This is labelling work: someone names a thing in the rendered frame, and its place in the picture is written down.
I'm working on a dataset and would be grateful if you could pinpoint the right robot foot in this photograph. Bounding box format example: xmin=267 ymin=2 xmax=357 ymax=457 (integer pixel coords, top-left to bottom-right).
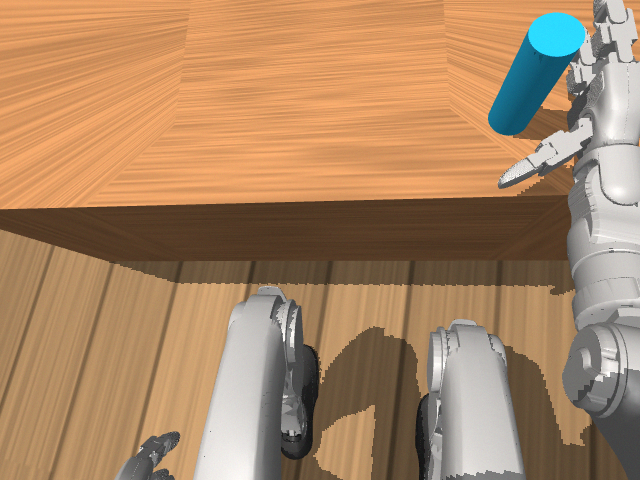
xmin=415 ymin=393 xmax=431 ymax=480

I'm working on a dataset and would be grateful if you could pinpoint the right robot hand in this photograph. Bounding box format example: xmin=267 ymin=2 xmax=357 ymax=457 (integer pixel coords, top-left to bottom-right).
xmin=498 ymin=0 xmax=640 ymax=189

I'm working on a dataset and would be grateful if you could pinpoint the left robot hand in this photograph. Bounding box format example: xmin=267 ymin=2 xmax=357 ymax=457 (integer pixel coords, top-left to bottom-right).
xmin=114 ymin=431 xmax=180 ymax=480

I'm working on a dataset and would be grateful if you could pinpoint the left robot foot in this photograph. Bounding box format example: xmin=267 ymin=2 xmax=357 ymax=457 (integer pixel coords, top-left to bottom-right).
xmin=281 ymin=344 xmax=319 ymax=460

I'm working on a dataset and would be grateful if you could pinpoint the can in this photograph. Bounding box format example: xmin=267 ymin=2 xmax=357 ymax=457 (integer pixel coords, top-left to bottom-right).
xmin=488 ymin=12 xmax=585 ymax=136

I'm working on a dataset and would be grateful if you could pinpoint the right robot arm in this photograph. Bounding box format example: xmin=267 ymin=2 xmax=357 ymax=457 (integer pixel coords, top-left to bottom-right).
xmin=562 ymin=144 xmax=640 ymax=480

